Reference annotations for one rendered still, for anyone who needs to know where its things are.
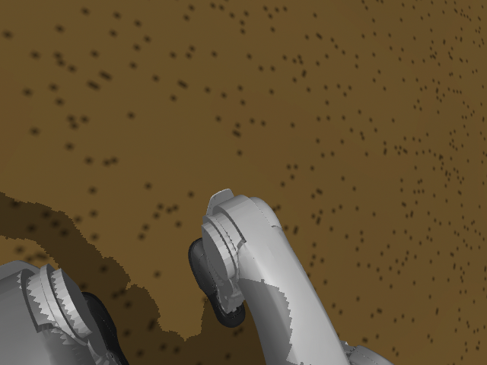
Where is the left robot foot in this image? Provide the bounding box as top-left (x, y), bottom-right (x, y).
top-left (82, 292), bottom-right (129, 365)

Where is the right robot foot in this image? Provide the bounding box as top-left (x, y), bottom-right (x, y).
top-left (188, 238), bottom-right (245, 328)

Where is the right robot hand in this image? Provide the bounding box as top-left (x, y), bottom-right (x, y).
top-left (340, 340), bottom-right (394, 365)

